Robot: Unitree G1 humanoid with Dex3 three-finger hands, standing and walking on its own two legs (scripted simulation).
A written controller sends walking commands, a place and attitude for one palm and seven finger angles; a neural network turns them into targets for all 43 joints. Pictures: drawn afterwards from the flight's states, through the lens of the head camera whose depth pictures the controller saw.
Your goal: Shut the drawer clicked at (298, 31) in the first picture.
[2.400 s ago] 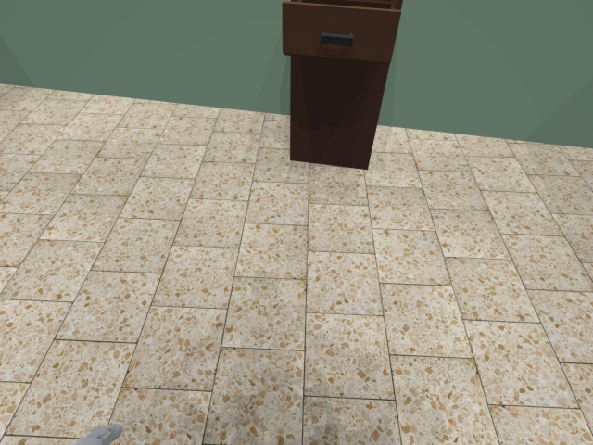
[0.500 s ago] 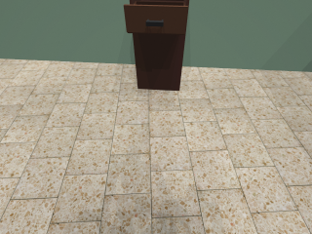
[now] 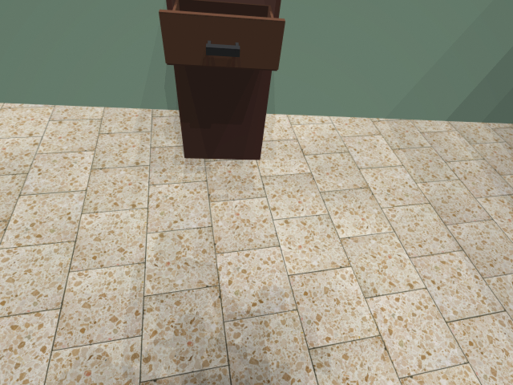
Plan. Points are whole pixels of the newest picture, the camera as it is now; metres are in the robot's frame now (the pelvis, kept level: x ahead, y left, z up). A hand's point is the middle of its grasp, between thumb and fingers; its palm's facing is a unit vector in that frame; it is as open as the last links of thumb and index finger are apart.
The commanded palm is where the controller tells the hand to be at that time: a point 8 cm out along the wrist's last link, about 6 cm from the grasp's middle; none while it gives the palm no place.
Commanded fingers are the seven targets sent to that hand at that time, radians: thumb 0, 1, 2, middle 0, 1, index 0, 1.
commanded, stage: walk to a spot facing it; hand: left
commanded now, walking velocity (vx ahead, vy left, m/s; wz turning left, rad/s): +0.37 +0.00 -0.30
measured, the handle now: (223, 47) +1.04 +0.20 +0.03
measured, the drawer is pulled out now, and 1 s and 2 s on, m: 0.30 0.30 0.30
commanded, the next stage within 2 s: turn to face it in 0.82 s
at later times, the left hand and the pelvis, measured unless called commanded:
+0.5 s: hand (221, 276) +0.36 +0.10 -0.17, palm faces -0.25 -0.96 -0.13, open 7.4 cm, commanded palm none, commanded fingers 0.00 0.90 0.90 -0.20 -0.30 -0.20 -0.30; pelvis +0.22 -0.03 -0.01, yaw -10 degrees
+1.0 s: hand (208, 256) +0.42 +0.14 -0.19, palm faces -0.11 -0.98 -0.15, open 7.3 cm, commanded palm none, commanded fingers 0.00 0.90 0.90 -0.20 -0.30 -0.20 -0.30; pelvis +0.44 -0.04 -0.01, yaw -12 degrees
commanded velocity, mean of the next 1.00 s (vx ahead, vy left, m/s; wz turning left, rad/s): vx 0.30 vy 0.00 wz -0.13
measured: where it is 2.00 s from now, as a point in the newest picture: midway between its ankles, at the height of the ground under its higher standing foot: (270, 311)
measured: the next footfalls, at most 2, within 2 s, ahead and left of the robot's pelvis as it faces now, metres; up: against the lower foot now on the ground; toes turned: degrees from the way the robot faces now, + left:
right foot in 0.50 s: +0.32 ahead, -0.14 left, +0.00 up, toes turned -18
left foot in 0.94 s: +0.58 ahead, +0.04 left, +0.00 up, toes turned -2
